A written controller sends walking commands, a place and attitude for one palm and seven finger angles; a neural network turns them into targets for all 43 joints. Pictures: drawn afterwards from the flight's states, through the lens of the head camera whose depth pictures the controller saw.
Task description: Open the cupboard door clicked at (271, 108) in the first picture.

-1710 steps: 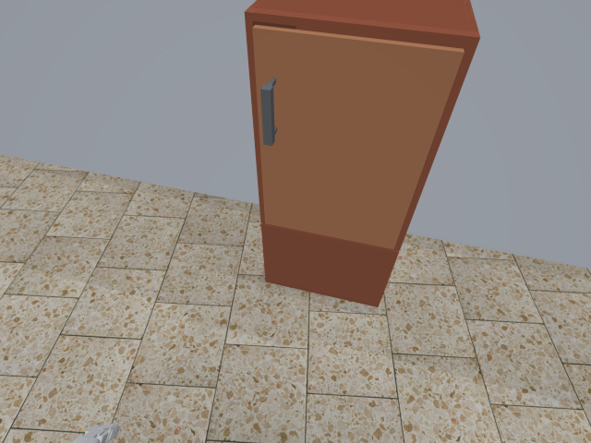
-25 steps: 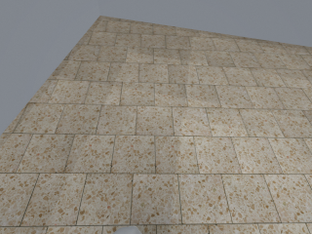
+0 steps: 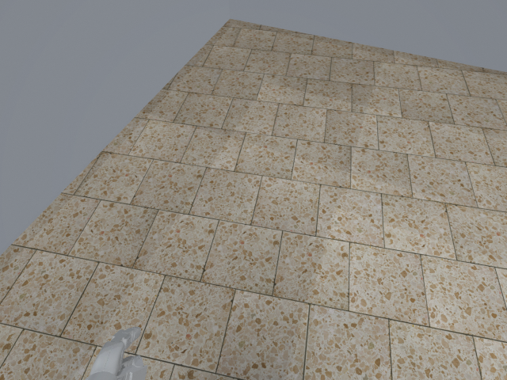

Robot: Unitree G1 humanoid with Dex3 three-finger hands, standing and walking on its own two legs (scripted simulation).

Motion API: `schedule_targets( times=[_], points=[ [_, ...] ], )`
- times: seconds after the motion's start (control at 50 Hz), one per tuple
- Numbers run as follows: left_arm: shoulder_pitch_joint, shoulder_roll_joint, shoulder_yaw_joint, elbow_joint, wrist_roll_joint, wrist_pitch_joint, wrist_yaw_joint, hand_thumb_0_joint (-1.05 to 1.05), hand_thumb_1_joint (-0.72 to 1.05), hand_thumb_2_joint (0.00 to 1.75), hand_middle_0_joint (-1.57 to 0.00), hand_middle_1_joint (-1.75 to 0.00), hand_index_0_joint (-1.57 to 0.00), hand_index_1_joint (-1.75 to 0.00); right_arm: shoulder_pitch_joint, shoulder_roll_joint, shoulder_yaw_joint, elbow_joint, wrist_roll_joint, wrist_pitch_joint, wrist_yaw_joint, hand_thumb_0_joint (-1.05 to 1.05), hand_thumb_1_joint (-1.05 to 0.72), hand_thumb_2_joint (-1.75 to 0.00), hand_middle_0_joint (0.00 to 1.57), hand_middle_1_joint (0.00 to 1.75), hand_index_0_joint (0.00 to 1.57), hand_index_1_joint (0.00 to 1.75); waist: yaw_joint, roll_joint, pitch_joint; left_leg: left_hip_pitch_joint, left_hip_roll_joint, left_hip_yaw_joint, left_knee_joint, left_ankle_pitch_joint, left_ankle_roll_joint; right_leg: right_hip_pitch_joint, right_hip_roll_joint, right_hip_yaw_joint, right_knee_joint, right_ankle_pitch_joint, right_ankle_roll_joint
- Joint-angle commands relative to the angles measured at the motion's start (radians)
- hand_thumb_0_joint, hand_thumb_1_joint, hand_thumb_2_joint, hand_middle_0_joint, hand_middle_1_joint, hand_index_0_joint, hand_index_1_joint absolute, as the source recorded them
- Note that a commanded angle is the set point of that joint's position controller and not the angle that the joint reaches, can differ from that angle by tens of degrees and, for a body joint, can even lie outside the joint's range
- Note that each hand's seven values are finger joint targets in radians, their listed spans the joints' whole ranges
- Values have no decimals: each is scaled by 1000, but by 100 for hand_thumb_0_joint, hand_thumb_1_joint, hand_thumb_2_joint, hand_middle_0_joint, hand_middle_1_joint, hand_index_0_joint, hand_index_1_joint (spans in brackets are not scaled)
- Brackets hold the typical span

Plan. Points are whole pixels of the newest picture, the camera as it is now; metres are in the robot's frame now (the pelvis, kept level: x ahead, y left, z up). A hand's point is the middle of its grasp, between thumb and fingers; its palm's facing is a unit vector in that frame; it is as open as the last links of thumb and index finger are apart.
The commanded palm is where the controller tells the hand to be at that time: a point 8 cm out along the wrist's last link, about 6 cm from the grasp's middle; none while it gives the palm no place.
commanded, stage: turn to face it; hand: left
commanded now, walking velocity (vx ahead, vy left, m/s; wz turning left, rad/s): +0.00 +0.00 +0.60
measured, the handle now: out of the picture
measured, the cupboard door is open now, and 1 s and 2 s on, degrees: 43 43 43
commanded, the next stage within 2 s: none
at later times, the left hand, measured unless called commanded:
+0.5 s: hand out of the picture -0.07 +0.17 -0.18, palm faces +0.40 -0.88 -0.26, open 7.4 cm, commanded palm none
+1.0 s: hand out of the picture +0.06 +0.18 -0.14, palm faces +0.56 -0.77 -0.29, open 7.4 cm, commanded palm none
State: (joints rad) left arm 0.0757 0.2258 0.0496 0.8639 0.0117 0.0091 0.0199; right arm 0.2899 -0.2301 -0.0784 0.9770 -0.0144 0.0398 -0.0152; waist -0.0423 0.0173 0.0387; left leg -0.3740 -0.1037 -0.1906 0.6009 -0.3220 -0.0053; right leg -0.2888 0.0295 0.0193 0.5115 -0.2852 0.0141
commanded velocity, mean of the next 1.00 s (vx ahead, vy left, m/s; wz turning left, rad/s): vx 0.00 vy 0.00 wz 0.60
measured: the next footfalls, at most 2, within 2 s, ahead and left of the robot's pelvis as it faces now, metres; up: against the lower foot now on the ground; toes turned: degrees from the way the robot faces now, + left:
left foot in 0.50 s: +0.03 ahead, +0.09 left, +0.00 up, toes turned +28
right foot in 0.92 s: +0.17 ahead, -0.13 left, +0.00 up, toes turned +34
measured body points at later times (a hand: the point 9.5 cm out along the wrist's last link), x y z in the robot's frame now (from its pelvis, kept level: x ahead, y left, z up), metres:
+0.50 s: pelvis +0.03 -0.02 -0.01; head +0.08 +0.01 +0.43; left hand -0.09 +0.21 -0.16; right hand +0.28 -0.19 -0.13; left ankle +0.00 +0.07 -0.74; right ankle -0.01 -0.10 -0.73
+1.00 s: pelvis +0.07 -0.06 +0.00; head +0.13 -0.04 +0.45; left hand +0.03 +0.22 -0.12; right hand +0.27 -0.25 -0.16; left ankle -0.02 +0.04 -0.68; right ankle +0.14 -0.16 -0.73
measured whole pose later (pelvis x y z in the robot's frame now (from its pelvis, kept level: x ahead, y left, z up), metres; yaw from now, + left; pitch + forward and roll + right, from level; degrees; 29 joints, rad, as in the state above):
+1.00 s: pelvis +0.07 -0.06 +0.00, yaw +38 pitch +1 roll +1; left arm 0.12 0.21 0.03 0.84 0.02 0.01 0.02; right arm 0.22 -0.26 -0.08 0.94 -0.02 0.07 0.00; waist -0.04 0.04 0.09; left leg -0.45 -0.04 -0.07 0.97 -0.49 -0.04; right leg -0.27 -0.05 -0.06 0.58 -0.32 0.00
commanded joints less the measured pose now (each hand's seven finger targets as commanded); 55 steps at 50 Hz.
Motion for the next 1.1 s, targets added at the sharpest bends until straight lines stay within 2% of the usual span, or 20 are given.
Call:
schedule_targets(
  times=[0.0, 0.04, 0.08, 0.2, 0.38, 0.42, 0.44, 0.46, 0.48, 0.5, 0.52, 0.6, 0.72, 0.8, 0.86, 0.88, 0.9, 0.92, 0.98, 1.08],
  points=[
    [94, 170, 34, -47, 4, -17, 30, 0, 90, 90, -20, -30, -20, -30, -9, -109, -35, -102, -4, -9, 9, 0, -90, -90, 20, 30, 20, 30, 30, -187, -77, -236, 85, 108, 561, -239, -43, 202, -458, 251, -185, 495, -195],
    [65, 121, 19, -50, -5, -19, 24, 0, 90, 90, -20, -30, -20, -30, -27, -89, -28, -75, 0, 13, 22, 0, -90, -90, 20, 30, 20, 30, 0, -198, -50, -242, 121, 153, 638, -113, -72, 182, -327, 67, -147, 650, -127],
    [107, 115, 18, -40, -5, -26, 22, 0, 90, 90, -20, -30, -20, -30, -65, -76, -20, -85, 3, 18, 32, 0, -90, -90, 20, 30, 20, 30, 17, -201, -45, -247, 125, 190, 605, -65, -80, 218, -300, -9, -136, 751, -86],
    [257, 146, 28, 0, 0, -29, 23, 0, 90, 90, -20, -30, -20, -30, -198, -65, 2, -113, 2, 24, 36, 0, -90, -90, 20, 30, 20, 30, 75, -179, -66, -234, 127, 245, 400, -74, -80, 364, -328, -48, -92, 921, -68],
    [272, 163, 37, 13, 14, -25, 17, 0, 90, 90, -20, -30, -20, -30, -284, -64, 18, -157, 4, 11, 40, 0, -90, -90, 20, 30, 20, 30, 69, -197, -58, -54, 108, 315, 135, -96, -26, 303, -386, -103, -17, 884, -122],
    [249, 186, 44, 7, 7, -29, 11, 0, 90, 90, -20, -30, -20, -30, -203, -84, 13, -146, 1, 1, 34, 0, -90, -90, 20, 30, 20, 30, 23, -172, -110, 84, 79, 338, 0, -2, -1, 270, -380, -159, 99, 914, -94],
    [233, 191, 44, 4, 2, -29, 8, 0, 90, 90, -20, -30, -20, -30, -129, -112, 5, -130, -4, -5, 32, 0, -90, -90, 20, 30, 20, 30, -20, -150, -152, 231, 89, 322, -103, 123, 18, 196, -362, -192, 231, 832, -58],
    [207, 167, 41, -17, -5, -27, 2, 0, 90, 90, -20, -30, -20, -30, -43, -192, -18, -113, -13, -14, 28, 0, -90, -90, 20, 30, 20, 30, -69, 12, -209, 456, 267, 122, -147, 438, 101, -36, -285, -226, 446, 413, 4],
    [169, 108, 19, -60, -12, -24, -3, 0, 90, 90, -20, -30, -20, -30, 9, -288, -39, -114, -6, -17, 22, 0, -90, -90, 20, 30, 20, 30, -83, 260, -230, 557, 535, -240, -155, 931, 262, -294, -141, -174, 694, -344, 65],
    [121, 148, 27, -85, -5, -2, 8, 0, 90, 90, -20, -30, -20, -30, 21, -296, -36, -103, 3, -8, 15, 0, -90, -90, 20, 30, 20, 30, -75, 103, -217, 503, 571, -205, -153, 929, 317, -328, -144, -32, 758, -365, 56],
    [105, 136, 31, -98, 1, 7, 9, 0, 90, 90, -20, -30, -20, -30, -29, -284, -33, -123, 2, -13, 6, 0, -90, -90, 20, 30, 20, 30, -48, 45, -134, 412, 547, -165, -195, 779, 302, -363, -162, -23, 753, -316, 69],
    [161, 130, 42, -32, 8, 32, -8, 0, 90, 90, -20, -30, -20, -30, -178, -202, -8, -152, 0, -28, -6, 0, -90, -90, 20, 30, 20, 30, 46, 135, -53, 191, 336, -17, -254, 500, 164, -253, -141, -6, 688, -107, 82],
    [91, 107, 36, -60, 8, 31, -12, 0, 90, 90, -20, -30, -20, -30, -133, -213, -23, -132, -7, -26, 5, 0, -90, -90, 20, 30, 20, 30, 36, 129, -36, 133, 291, -67, -284, 266, 161, -186, -101, -33, 444, -99, 87],
    [53, 100, 30, -88, 2, 16, -11, 0, 90, 90, -20, -30, -20, -30, -104, -215, -37, -127, -11, -21, 6, 0, -90, -90, 20, 30, 20, 30, 21, 186, -82, 159, 283, -122, -213, 396, 156, -92, -49, -51, 240, -134, 76],
    [149, 121, 38, -69, -5, -4, -3, 0, 90, 90, -20, -30, -20, -30, -137, -197, -42, -143, 2, -19, 5, 0, -90, -90, 20, 30, 20, 30, 75, 140, -128, 59, 232, -117, -98, 418, 95, 157, -44, -47, -60, 63, 59],
    [202, 196, 53, -57, 5, -17, 6, 0, 90, 90, -20, -30, -20, -30, -138, -147, -36, -156, 13, -20, 11, 0, -90, -90, 20, 30, 20, 30, 99, -28, -154, -100, 159, -50, 30, 205, 37, 333, -203, 104, -178, 123, 21],
    [219, 277, 70, -52, 18, -21, 15, 0, 90, 90, -20, -30, -20, -30, -126, -76, -24, -181, 14, -23, 13, 0, -90, -90, 20, 30, 20, 30, 107, -323, -156, -251, 18, 158, 283, -260, -42, 386, -491, 343, -211, 318, -98],
    [224, 268, 60, -52, 12, -19, 19, 0, 90, 90, -20, -30, -20, -30, -137, -119, -28, -177, 5, -16, 15, 0, -90, -90, 20, 30, 20, 30, 109, -282, -142, -225, 80, 130, 505, -334, -33, 255, -554, 328, -192, 416, -175],
    [78, 156, 31, -85, 5, -10, 21, 0, 90, 90, -20, -30, -20, -30, -105, -100, -28, -125, 2, 12, 30, 0, -90, -90, 20, 30, 20, 30, 25, -253, -59, -224, 139, 153, 655, -148, -58, 156, -375, 83, -166, 429, -132],
    [155, 162, 34, -58, 9, -20, 18, 0, 90, 90, -20, -30, -20, -30, -174, -64, -7, -129, 5, 15, 45, 0, -90, -90, 20, 30, 20, 30, 60, -200, -44, -174, 138, 246, 395, -121, -77, 244, -357, -59, -129, 601, -115]
  ],
)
